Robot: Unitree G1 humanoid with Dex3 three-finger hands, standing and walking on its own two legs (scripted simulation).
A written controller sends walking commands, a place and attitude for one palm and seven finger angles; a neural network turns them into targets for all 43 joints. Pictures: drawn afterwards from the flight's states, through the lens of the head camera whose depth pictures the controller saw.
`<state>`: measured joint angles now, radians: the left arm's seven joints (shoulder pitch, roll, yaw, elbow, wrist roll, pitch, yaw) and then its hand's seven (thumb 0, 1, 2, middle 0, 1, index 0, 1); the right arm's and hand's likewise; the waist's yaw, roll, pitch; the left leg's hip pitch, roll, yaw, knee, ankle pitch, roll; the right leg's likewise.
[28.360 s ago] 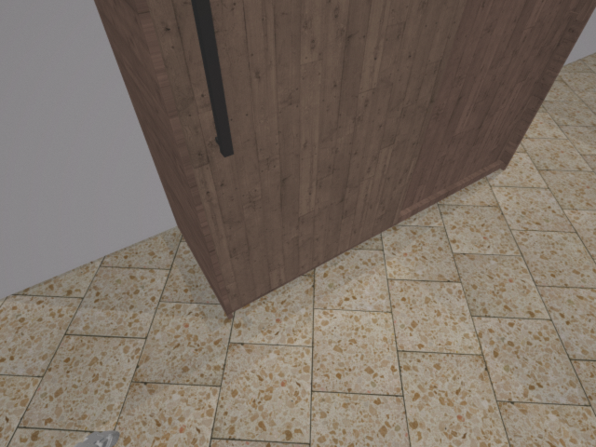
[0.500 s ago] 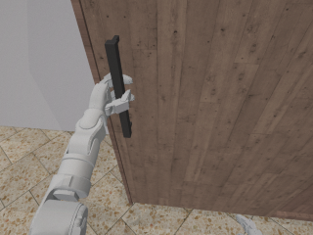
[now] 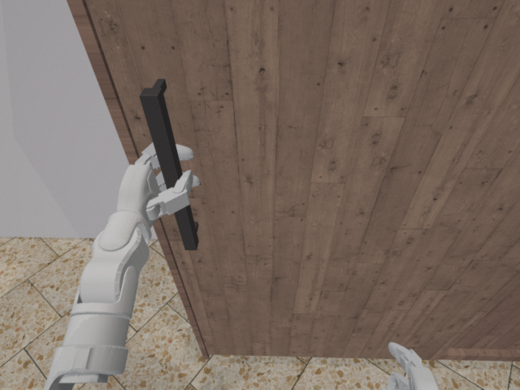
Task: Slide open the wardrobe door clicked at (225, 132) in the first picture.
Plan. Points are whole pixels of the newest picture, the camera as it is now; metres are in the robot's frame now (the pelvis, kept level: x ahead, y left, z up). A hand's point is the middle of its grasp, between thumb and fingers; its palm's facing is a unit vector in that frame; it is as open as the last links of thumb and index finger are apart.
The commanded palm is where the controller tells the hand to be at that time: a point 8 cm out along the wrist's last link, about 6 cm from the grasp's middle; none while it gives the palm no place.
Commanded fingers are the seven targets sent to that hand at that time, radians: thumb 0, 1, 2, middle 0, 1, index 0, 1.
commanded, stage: tug the door sideways, standing still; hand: left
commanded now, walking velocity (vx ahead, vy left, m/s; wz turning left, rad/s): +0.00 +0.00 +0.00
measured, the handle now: (178, 177) +0.40 +0.15 +0.15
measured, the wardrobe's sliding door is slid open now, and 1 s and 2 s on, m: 0.00 0.07 0.16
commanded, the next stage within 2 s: step sideways, sliding the door along in 0.72 s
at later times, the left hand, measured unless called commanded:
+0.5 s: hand (191, 192) +0.35 +0.12 +0.16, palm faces +0.06 -1.00 -0.05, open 5.8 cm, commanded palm +0.33 +0.12 +0.16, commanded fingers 0.00 0.90 0.90 -0.45 -1.40 -0.45 -1.40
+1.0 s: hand (226, 196) +0.35 +0.07 +0.16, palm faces -0.06 -0.99 -0.12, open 6.1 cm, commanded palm +0.34 +0.11 +0.16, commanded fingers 0.00 0.90 0.90 -0.45 -1.40 -0.45 -1.40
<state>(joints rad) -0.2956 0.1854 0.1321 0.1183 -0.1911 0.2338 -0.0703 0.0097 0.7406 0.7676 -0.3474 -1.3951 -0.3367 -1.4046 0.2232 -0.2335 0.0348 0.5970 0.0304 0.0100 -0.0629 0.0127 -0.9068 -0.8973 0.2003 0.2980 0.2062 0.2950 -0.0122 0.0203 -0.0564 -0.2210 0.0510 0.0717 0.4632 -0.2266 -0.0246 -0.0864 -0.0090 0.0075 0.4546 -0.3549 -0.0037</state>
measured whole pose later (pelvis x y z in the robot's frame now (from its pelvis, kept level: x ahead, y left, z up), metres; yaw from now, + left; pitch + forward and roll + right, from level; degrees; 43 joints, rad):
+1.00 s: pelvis -0.04 +0.00 -0.01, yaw +2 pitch -1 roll +0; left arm -0.54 0.15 -0.10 0.37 -0.12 -0.02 0.10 -0.06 0.67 0.79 -0.43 -1.39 -0.31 -1.40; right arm 0.18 -0.19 0.04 0.64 0.01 0.01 -0.10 0.01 -0.91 -0.90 0.20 0.30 0.21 0.30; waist -0.01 0.03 0.03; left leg -0.35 0.05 0.03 0.61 -0.25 -0.01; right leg -0.24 0.00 -0.02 0.71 -0.46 -0.01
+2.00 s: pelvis +0.03 -0.26 -0.03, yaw +11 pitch -3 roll -2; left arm -0.39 0.18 0.05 -0.07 -0.07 -0.07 0.15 -0.07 0.72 0.86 -0.46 -1.40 -0.23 -1.33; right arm 0.08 -0.20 -0.01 0.59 0.04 -0.04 -0.01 0.01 -0.91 -0.90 0.20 0.30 0.21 0.29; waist 0.09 0.07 0.27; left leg -0.38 0.22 -0.10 0.83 -0.44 -0.08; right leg -0.29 -0.02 -0.08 0.70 -0.35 0.02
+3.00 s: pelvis +0.01 -0.56 -0.02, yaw +2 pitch -1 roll +1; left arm -0.29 0.17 -0.01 -0.09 -0.07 -0.06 0.14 -0.02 0.73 0.80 -0.47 -1.40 -0.25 -1.40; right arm 0.05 -0.21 -0.01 0.65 0.01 0.00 -0.07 0.01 -0.91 -0.90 0.20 0.30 0.20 0.29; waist 0.01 0.01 0.18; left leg -0.37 0.07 0.14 0.80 -0.48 -0.04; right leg -0.38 -0.04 -0.04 0.66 -0.25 -0.01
